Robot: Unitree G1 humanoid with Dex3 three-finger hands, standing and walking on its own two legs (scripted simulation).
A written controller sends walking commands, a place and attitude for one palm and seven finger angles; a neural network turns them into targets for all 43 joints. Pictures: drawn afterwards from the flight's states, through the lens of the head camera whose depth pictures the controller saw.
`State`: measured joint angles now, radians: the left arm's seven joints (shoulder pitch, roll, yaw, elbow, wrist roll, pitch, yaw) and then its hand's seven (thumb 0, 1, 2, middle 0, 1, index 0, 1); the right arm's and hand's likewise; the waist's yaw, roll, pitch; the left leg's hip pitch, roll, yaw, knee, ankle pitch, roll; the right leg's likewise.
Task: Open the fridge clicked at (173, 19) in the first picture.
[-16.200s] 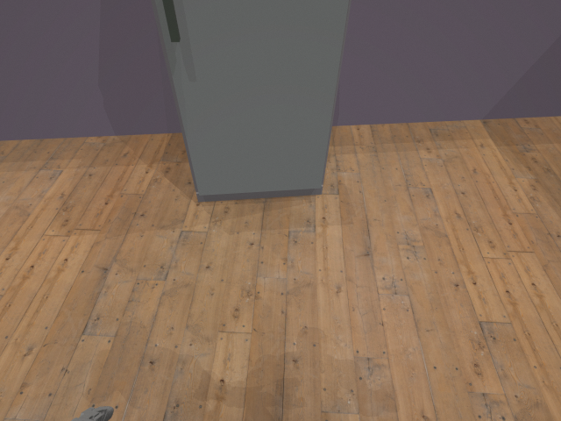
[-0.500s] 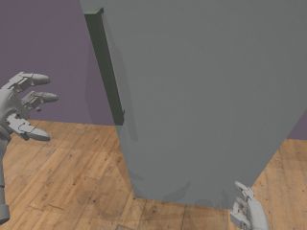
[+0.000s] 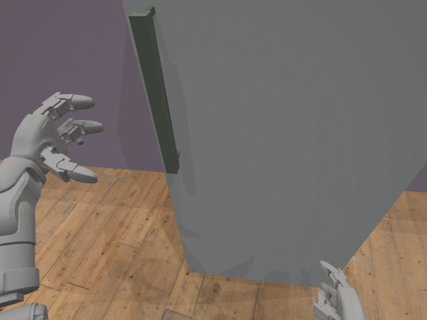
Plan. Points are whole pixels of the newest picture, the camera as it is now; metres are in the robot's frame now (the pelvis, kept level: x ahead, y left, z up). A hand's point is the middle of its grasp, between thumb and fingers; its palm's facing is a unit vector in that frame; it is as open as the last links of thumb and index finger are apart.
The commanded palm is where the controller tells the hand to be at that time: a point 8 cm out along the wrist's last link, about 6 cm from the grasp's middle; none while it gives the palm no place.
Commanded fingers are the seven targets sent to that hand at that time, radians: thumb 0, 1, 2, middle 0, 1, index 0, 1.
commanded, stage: move the hooked fingers beside the handle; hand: left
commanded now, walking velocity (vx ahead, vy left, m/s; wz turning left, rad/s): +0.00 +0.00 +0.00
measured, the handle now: (163, 104) +0.44 +0.14 +0.21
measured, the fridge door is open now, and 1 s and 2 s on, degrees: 0 0 0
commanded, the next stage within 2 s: feel for the door with the fingertips in 1.62 s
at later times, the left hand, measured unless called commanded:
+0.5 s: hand (103, 129) +0.36 +0.22 +0.21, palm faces +0.01 -1.00 -0.05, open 13.9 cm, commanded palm +0.34 +0.27 +0.21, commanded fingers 0.00 -0.50 0.30 -0.30 -1.20 -0.30 -1.20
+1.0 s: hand (118, 118) +0.40 +0.21 +0.21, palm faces +0.02 -1.00 -0.03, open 13.9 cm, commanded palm +0.36 +0.26 +0.21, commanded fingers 0.00 -0.50 0.30 -0.30 -1.20 -0.30 -1.20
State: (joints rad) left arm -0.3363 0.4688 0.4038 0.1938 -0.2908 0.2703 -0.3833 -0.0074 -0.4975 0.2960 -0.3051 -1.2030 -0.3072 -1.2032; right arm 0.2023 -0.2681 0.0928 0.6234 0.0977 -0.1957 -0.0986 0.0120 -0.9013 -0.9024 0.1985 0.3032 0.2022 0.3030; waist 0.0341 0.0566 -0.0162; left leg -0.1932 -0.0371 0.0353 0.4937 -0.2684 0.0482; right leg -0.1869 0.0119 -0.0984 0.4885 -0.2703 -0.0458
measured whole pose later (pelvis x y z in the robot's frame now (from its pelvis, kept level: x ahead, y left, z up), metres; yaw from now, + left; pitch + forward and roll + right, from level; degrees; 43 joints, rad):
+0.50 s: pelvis +0.01 +0.00 +0.00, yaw +0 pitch -1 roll +0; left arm -0.43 0.43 0.34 0.27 -0.26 0.26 -0.32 -0.01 -0.50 0.30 -0.30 -1.20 -0.31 -1.20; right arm 0.20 -0.27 0.08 0.63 0.10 -0.15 -0.10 0.01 -0.90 -0.90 0.20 0.30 0.20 0.30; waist 0.02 0.05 -0.02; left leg -0.18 -0.04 0.04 0.46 -0.26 0.05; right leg -0.17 0.01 -0.09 0.46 -0.27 -0.04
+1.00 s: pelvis +0.01 -0.01 +0.00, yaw -1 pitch +0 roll +0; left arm -0.52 0.46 0.37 0.46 -0.25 0.20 -0.32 -0.01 -0.50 0.30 -0.30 -1.20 -0.31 -1.20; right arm 0.24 -0.29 0.07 0.63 0.10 -0.12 -0.10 0.01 -0.90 -0.90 0.20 0.30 0.20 0.30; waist -0.01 0.05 -0.03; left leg -0.19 -0.02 0.05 0.45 -0.26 0.03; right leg -0.19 0.03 -0.08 0.45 -0.26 -0.06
